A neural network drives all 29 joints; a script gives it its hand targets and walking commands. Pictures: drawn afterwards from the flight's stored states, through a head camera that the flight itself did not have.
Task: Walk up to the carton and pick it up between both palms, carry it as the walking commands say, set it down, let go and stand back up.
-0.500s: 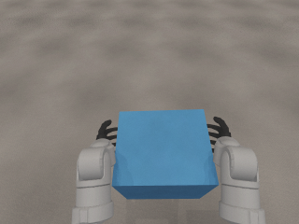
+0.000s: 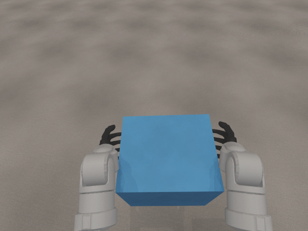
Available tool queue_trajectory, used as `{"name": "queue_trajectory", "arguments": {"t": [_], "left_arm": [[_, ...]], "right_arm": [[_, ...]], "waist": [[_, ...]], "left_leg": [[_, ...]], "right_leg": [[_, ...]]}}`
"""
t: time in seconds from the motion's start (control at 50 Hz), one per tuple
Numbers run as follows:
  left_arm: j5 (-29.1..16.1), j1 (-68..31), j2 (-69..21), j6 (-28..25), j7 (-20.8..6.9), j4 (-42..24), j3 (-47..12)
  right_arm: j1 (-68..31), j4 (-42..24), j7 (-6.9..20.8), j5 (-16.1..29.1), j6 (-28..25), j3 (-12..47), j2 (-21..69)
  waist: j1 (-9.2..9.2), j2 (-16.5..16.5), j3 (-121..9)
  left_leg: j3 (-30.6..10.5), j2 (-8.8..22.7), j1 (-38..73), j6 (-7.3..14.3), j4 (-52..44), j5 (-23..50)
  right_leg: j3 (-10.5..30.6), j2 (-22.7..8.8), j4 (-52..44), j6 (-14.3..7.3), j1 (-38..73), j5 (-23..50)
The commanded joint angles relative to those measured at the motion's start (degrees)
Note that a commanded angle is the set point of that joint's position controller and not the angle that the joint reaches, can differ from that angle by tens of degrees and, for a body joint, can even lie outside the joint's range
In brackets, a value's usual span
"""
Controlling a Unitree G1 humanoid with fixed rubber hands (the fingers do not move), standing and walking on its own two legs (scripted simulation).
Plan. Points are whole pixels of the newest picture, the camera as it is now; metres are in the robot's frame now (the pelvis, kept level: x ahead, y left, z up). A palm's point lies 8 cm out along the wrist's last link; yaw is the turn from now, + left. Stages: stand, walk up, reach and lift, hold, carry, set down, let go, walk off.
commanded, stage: carry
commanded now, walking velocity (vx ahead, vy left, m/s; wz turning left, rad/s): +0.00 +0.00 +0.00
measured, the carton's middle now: (166, 164) +0.30 +0.00 +0.00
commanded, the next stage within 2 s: hold in 0.90 s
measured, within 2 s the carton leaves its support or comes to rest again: neither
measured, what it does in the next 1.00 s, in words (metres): stands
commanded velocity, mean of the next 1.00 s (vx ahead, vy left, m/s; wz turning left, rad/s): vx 0.00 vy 0.00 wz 0.00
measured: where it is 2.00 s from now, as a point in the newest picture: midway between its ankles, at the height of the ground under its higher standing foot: outside the picture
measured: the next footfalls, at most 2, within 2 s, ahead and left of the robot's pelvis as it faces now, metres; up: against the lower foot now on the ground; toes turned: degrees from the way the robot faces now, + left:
none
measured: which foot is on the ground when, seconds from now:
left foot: down 0.00-1.00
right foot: down 0.00-1.00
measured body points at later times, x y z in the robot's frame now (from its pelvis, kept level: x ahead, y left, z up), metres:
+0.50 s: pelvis +0.00 +0.00 +0.00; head -0.01 -0.01 +0.45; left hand +0.29 +0.15 +0.07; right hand +0.30 -0.16 +0.08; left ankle +0.04 +0.14 -0.73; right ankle -0.02 -0.09 -0.73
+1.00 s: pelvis +0.00 +0.00 +0.01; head -0.02 +0.00 +0.46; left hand +0.29 +0.16 +0.04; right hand +0.29 -0.15 +0.04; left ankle +0.04 +0.15 -0.73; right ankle -0.02 -0.09 -0.73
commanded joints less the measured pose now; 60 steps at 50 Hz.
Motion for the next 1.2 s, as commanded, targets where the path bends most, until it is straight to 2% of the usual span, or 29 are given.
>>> {"name": "queue_trajectory", "arguments": {"t": [0.0, 0.58, 0.74, 0.88, 0.9, 0.92, 0.94, 0.96, 0.98, 1.0, 1.02, 1.04, 1.06, 1.1, 1.14, 1.18], "left_arm": [[-24.1, -28.3, -53.7, -1.2, -20.6, -2.4, -35.6], [-21.8, -23.5, -49.9, -4.2, -19.9, -4.6, -35.7], [-20.3, -23.1, -49.2, -5.5, -19.8, -2.7, -34.4], [-17.8, -22.9, -48.2, -8.5, -19.7, 0.6, -31.9], [-5.2, -16.0, -38.8, -15.1, -19.9, 20.7, -13.8], [-4.3, -14.1, -34.7, -20.6, -19.6, 20.5, -14.5], [-5.9, -16.6, -37.9, -24.5, -20.5, 12.5, -20.0], [-7.9, -19.8, -41.7, -25.7, -21.0, 8.2, -22.9], [-9.7, -20.5, -44.1, -26.6, -21.7, 4.6, -26.2], [-11.6, -24.2, -44.7, -27.2, -22.5, 2.7, -29.2], [-11.9, -23.8, -44.4, -27.3, -22.9, 2.5, -29.8], [-13.9, -24.3, -44.3, -27.7, -23.3, 3.2, -32.0], [-13.0, -22.5, -43.7, -26.8, -23.1, 5.2, -30.7], [-10.4, -20.5, -43.3, -25.6, -23.3, 11.1, -27.1], [-8.6, -22.4, -44.0, -25.4, -23.5, 16.5, -23.6], [-7.2, -25.2, -46.0, -25.8, -23.8, 21.4, -21.4]], "right_arm": [[-24.8, 0.2, 21.1, 24.0, 0.2, 35.8, 54.6], [-20.2, -2.4, 20.4, 21.9, -2.8, 35.7, 50.3], [-19.8, -0.7, 20.4, 20.6, -4.1, 34.5, 49.5], [-19.8, 2.6, 20.2, 18.4, -7.3, 32.1, 48.5], [-9.2, 22.7, 20.0, 5.4, -13.9, 15.8, 42.0], [-12.6, 24.5, 18.5, 4.4, -19.6, 17.4, 40.2], [-13.4, 19.2, 18.6, 6.4, -23.5, 21.7, 44.5], [-16.2, 16.0, 19.5, 8.6, -25.7, 26.1, 48.3], [-18.4, 12.5, 20.1, 10.9, -27.0, 30.3, 50.6], [-20.4, 10.9, 20.2, 11.1, -27.9, 30.8, 50.9], [-22.8, 9.7, 20.4, 12.0, -28.2, 33.3, 51.5], [-24.6, 8.6, 20.1, 13.5, -27.7, 36.7, 55.6], [-21.7, 12.3, 20.5, 12.5, -26.8, 34.9, 53.7], [-20.1, 19.2, 21.3, 10.4, -26.1, 30.0, 51.2], [-22.6, 24.7, 22.6, 8.5, -26.5, 25.7, 49.8], [-25.2, 29.7, 24.1, 6.6, -28.0, 21.6, 49.2]], "waist": [[0.07, -0.5, -13.8], [0.12, -0.5, -13.2], [0.12, -0.5, -12.7], [0.07, -0.5, -12.5], [1.36, -6.9, 3.6], [2.85, -5.9, 3.0], [2.29, -3.1, -2.3], [3.62, -3.0, -7.1], [4.03, -2.8, -13.2], [1.93, -3.3, -16.9], [3.51, -3.6, -17.9], [6.08, -4.6, -20.3], [6.35, -3.3, -14.5], [6.14, -2.0, -6.6], [5.73, -0.5, -1.8], [4.78, 1.3, 0.1]], "left_leg": [[-3.6, 4.3, 7.5, 2.4, -1.5, 10.8], [-3.9, 4.2, 7.3, 2.8, -1.3, 10.9], [-4.1, 4.2, 7.0, 2.8, -1.6, 9.7], [-4.1, 4.1, 6.7, 2.7, -1.8, 8.5], [-6.8, -10.5, 13.2, 2.9, -3.9, 9.7], [-7.6, -10.1, 12.6, 3.3, -4.5, 10.1], [-8.3, -10.5, 12.9, 3.2, -4.7, 15.7], [-8.5, -10.3, 13.3, 2.9, -4.8, 19.7], [-8.3, -10.5, 14.0, 2.6, -4.7, 22.0], [-8.1, -10.2, 14.2, 2.1, -4.7, 20.3], [-7.7, -10.2, 15.5, 2.3, -5.1, 18.9], [-6.8, -8.2, 17.9, 2.7, -7.4, 16.3], [-6.5, -8.2, 16.5, 2.2, -8.5, 15.8], [-5.9, -8.2, 18.5, 2.2, -9.7, 11.4], [-5.8, -7.7, 19.4, 2.3, -10.7, 3.9], [-6.0, -7.1, 20.1, 1.9, -11.1, 0.1]], "right_leg": [[6.6, -7.6, -5.7, -1.0, 3.4, 13.1], [6.2, -8.0, -5.6, -1.2, 2.6, 12.6], [6.2, -8.0, -5.8, -1.2, 2.1, 11.1], [6.1, -7.9, -5.8, -1.1, 1.9, 10.3], [17.8, 0.0, -14.5, 1.9, 9.0, 14.5], [18.1, 0.1, -14.2, 1.9, 8.4, 14.4], [17.6, 0.4, -12.4, 2.8, 14.1, 24.4], [16.8, 1.3, -10.3, 2.9, 18.8, 31.1], [16.7, 1.7, -8.9, 3.0, 24.1, 38.3], [15.8, 2.5, -8.2, 3.0, 26.4, 38.0], [15.7, 2.6, -8.3, 3.1, 26.8, 36.8], [13.9, 3.4, -9.3, 2.8, 22.3, 32.2], [13.6, 4.0, -10.4, 2.4, 21.5, 30.3], [13.3, 4.6, -13.0, 2.1, 17.0, 21.9], [12.8, 4.6, -14.4, 1.5, 12.8, 11.0], [12.0, 4.8, -14.4, 0.3, 9.9, 5.1]]}}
